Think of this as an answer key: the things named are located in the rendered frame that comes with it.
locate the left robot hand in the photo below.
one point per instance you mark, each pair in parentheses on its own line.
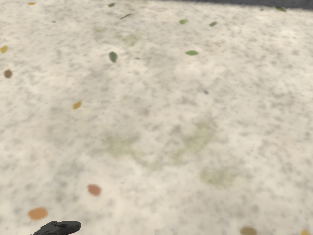
(59,228)

